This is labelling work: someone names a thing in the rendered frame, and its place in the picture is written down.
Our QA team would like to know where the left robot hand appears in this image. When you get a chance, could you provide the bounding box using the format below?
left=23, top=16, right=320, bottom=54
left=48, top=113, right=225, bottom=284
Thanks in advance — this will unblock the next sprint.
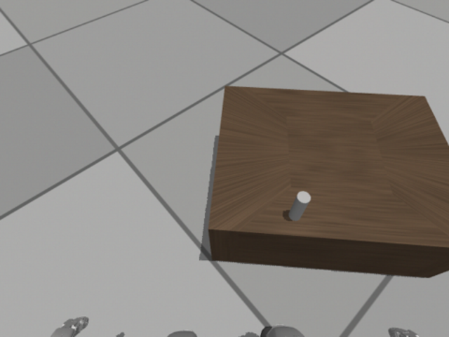
left=51, top=317, right=88, bottom=337

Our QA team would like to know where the can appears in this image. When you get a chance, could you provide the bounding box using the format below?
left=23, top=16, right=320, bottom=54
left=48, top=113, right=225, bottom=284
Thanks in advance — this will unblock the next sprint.
left=288, top=191, right=311, bottom=221

